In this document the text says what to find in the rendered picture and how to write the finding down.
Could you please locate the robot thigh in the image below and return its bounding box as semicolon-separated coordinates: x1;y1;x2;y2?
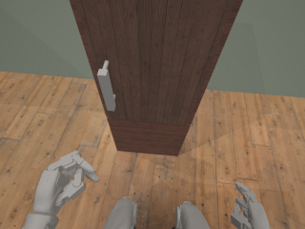
103;199;137;229
175;204;211;229

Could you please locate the robot right thigh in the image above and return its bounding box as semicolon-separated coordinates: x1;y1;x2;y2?
175;204;211;229

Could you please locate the right robot hand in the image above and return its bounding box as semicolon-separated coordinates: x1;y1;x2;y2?
231;181;271;229

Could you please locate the cupboard door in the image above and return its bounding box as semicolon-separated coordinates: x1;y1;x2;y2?
74;0;235;125

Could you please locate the left robot forearm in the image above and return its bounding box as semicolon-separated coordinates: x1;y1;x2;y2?
22;212;59;229

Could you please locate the left robot hand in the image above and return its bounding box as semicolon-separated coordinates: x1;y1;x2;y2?
32;151;100;216

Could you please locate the handle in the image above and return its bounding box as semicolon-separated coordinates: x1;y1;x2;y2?
97;60;116;112

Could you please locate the robot left thigh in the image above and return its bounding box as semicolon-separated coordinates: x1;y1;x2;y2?
103;199;137;229

